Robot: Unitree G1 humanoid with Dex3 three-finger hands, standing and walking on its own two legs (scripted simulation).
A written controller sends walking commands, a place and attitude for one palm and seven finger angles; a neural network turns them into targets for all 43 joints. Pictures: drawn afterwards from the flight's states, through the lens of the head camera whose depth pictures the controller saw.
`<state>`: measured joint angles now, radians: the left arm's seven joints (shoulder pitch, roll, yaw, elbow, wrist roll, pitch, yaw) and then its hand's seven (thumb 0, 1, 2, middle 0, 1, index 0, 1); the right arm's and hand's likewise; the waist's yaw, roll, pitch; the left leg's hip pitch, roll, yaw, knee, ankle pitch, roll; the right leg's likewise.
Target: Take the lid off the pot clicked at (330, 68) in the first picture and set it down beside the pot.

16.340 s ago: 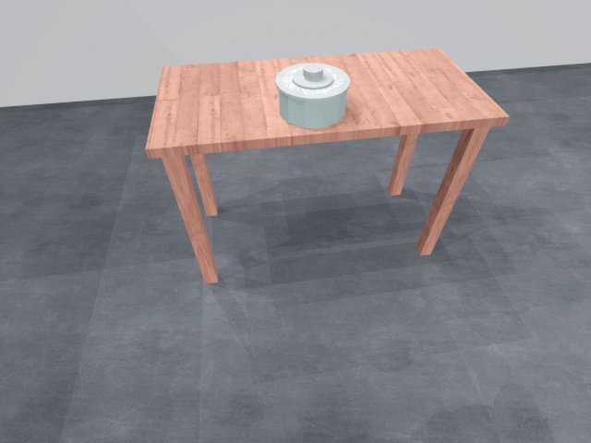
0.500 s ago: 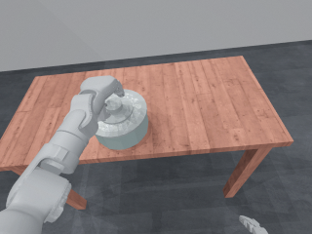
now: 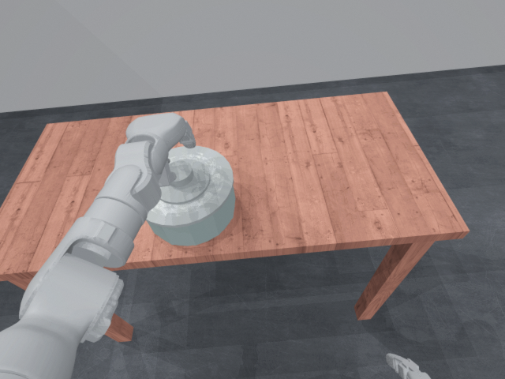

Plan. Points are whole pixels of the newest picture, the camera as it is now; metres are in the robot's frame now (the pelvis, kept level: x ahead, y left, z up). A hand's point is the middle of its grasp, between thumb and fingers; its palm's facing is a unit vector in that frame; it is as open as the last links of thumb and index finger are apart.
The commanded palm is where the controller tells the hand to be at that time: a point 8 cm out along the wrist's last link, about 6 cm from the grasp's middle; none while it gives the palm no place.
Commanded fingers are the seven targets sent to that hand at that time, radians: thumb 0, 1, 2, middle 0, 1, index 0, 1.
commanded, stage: move the open hand above the knob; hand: left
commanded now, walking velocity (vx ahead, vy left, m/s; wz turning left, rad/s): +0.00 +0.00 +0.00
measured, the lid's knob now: (179, 173) +0.47 +0.15 +0.04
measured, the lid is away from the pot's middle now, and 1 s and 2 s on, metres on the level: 0.00 0.00 0.00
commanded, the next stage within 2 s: lower the open fingers around the knob in 0.30 s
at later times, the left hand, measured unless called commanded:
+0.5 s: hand (171, 160) +0.45 +0.14 +0.11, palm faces -0.28 -0.06 -0.96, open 9.7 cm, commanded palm +0.43 +0.15 +0.17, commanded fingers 0.00 -0.25 1.41 -0.85 -0.08 -0.85 -0.08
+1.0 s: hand (172, 178) +0.43 +0.15 +0.07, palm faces -0.32 -0.06 -0.95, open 9.8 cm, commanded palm +0.43 +0.15 +0.13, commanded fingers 0.00 -0.25 1.41 -0.85 -0.08 -0.85 -0.08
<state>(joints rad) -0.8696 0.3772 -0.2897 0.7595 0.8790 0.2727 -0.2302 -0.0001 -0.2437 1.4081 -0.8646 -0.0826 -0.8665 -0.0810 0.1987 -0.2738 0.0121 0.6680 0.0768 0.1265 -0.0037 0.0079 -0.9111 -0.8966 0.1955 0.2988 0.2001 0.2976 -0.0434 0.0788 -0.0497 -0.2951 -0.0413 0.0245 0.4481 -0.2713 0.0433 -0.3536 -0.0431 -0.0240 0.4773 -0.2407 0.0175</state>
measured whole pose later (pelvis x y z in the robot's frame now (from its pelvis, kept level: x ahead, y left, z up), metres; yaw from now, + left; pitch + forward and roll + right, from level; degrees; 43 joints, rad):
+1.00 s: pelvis -0.01 +0.00 +0.00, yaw -1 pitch +7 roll +0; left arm -0.85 0.34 -0.30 0.87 0.89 0.24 -0.16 0.00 -0.24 1.41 -0.84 -0.07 -0.86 -0.08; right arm 0.19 -0.26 0.01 0.69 0.08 0.14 -0.02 0.01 -0.91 -0.90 0.20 0.30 0.20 0.30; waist -0.04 0.07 -0.06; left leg -0.32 -0.04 0.03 0.47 -0.27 0.04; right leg -0.38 -0.04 -0.01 0.49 -0.24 0.02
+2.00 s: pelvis +0.00 +0.00 +0.00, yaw -1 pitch +8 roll +0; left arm -0.82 0.33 -0.28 0.87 0.90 0.23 -0.11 0.00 0.10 1.04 -0.57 -0.84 -0.62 -0.86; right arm 0.20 -0.26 0.01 0.69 0.07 0.14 -0.02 0.01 -0.91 -0.90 0.20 0.30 0.20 0.30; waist -0.05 0.07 -0.07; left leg -0.34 -0.03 0.04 0.48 -0.28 0.04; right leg -0.40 -0.03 -0.01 0.49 -0.23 0.02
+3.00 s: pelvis +0.00 +0.00 +0.00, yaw -1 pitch +8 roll +0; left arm -0.78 0.34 -0.28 0.81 0.89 0.24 -0.13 0.00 0.20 0.95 -0.53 -0.85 -0.59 -0.86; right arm 0.19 -0.26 0.01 0.69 0.07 0.14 -0.02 0.01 -0.91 -0.90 0.20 0.30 0.20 0.30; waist -0.05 0.07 -0.07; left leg -0.32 -0.03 0.04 0.47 -0.28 0.04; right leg -0.38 -0.03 -0.01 0.48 -0.23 0.02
